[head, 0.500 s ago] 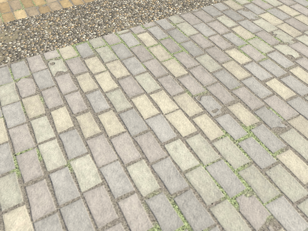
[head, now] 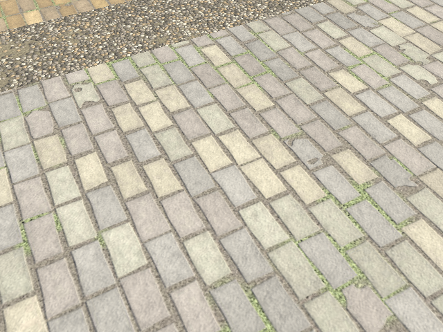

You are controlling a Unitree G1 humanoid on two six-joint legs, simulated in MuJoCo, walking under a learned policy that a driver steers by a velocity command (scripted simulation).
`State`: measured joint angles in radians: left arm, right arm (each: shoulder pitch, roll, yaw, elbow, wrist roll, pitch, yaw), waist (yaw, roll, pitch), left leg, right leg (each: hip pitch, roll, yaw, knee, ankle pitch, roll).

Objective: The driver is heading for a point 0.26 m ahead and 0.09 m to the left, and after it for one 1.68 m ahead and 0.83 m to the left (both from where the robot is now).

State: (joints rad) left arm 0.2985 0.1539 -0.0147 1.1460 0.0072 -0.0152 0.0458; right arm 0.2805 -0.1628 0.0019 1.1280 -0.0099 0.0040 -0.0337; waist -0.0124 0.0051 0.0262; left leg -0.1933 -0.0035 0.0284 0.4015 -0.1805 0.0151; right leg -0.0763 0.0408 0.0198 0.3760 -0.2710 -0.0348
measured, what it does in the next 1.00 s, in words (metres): walks ahead, turning left: right foot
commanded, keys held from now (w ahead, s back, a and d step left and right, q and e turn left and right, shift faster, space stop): w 0.14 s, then w+q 0.86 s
